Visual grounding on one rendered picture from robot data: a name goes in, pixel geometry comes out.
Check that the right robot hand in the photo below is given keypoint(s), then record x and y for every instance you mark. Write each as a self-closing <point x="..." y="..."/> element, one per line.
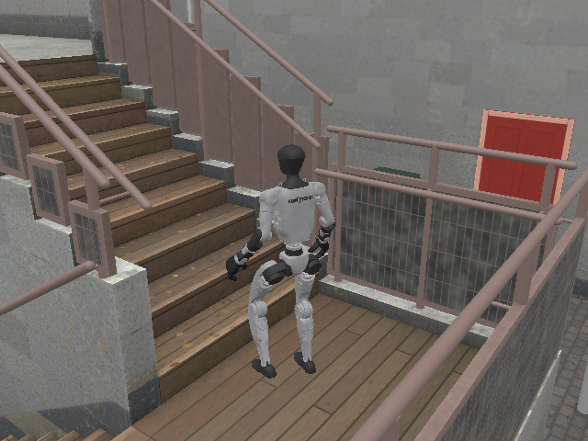
<point x="324" y="246"/>

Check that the right robot upper arm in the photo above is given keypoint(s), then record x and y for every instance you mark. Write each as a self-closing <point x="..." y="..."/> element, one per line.
<point x="323" y="204"/>

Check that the robot right forearm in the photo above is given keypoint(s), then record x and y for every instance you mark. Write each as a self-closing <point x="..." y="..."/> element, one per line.
<point x="324" y="233"/>

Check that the left robot hand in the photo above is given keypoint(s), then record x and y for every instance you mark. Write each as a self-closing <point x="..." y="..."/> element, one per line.
<point x="232" y="268"/>

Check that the robot left forearm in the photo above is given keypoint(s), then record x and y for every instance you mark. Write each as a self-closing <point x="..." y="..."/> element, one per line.
<point x="250" y="248"/>

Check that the left robot upper arm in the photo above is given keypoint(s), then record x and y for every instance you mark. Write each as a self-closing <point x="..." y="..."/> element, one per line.
<point x="268" y="199"/>

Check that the right robot shin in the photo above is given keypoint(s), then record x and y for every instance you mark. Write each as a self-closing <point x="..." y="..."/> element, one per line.
<point x="305" y="331"/>

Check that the right robot thigh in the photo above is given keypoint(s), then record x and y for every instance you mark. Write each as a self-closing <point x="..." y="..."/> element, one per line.
<point x="303" y="285"/>

